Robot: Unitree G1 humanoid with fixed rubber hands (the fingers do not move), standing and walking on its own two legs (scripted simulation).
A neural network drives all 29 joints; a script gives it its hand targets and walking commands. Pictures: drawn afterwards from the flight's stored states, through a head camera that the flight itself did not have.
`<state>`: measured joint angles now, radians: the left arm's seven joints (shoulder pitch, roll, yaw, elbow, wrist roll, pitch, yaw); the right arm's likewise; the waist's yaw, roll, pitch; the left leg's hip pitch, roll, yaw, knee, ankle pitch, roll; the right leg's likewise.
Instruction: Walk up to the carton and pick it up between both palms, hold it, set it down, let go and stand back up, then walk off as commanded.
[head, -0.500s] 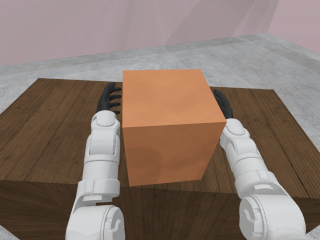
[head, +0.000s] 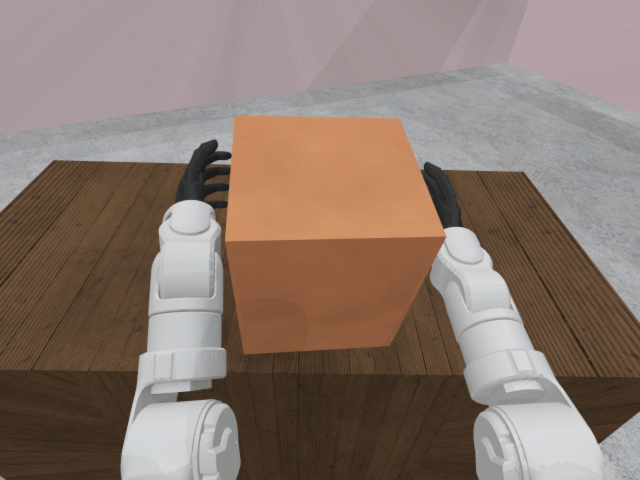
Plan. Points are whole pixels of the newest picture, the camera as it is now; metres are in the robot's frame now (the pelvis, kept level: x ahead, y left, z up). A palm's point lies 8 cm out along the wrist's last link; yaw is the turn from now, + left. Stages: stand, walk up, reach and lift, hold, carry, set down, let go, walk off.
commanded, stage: reach and lift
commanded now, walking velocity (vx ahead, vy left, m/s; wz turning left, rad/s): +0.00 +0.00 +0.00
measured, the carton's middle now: (318, 240) +0.40 +0.01 +0.13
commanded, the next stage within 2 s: hold in 1.08 s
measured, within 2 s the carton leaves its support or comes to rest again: neither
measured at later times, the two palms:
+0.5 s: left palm (189, 194) +0.37 +0.15 +0.23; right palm (447, 222) +0.36 -0.15 +0.19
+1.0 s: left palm (185, 184) +0.37 +0.16 +0.24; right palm (447, 216) +0.36 -0.14 +0.20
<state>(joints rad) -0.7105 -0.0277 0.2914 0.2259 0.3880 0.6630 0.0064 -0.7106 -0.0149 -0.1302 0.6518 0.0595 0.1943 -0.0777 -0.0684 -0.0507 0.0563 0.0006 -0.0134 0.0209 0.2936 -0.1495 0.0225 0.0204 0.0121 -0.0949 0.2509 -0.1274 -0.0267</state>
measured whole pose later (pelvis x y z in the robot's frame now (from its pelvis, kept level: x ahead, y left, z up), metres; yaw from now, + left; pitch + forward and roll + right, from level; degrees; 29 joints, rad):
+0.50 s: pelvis -0.01 +0.00 +0.00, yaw +0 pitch -10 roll -1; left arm -0.76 -0.01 0.31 0.22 0.40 0.73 -0.04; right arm -0.72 -0.01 -0.11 0.60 0.10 0.27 -0.12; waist -0.08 -0.05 0.07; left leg 0.03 -0.01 0.03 0.31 -0.16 0.03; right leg 0.05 0.01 -0.09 0.26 -0.13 -0.02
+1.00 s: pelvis +0.00 +0.01 +0.00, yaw +0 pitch -11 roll -1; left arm -0.78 0.01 0.32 0.20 0.41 0.77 -0.07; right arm -0.74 -0.01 -0.10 0.59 0.14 0.30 -0.15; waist -0.10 -0.05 0.08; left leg 0.05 -0.01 0.03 0.32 -0.17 0.03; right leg 0.08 0.01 -0.09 0.25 -0.13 -0.02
